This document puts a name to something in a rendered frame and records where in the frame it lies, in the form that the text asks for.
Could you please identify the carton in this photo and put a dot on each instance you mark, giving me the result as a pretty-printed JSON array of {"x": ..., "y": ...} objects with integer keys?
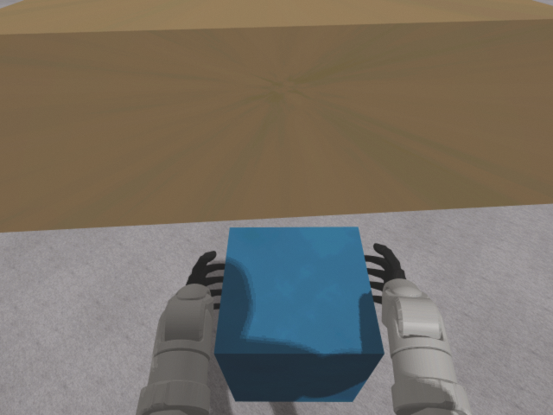
[{"x": 297, "y": 321}]

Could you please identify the robot right forearm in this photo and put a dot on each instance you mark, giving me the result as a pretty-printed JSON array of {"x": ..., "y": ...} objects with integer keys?
[{"x": 425, "y": 379}]

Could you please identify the left robot hand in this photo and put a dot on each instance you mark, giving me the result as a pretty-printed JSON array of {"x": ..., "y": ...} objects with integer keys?
[{"x": 201, "y": 269}]

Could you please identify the right robot hand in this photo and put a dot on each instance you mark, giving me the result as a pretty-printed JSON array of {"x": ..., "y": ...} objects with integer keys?
[{"x": 391, "y": 265}]

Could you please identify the robot left forearm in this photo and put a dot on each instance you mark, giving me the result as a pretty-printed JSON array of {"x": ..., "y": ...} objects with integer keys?
[{"x": 178, "y": 374}]

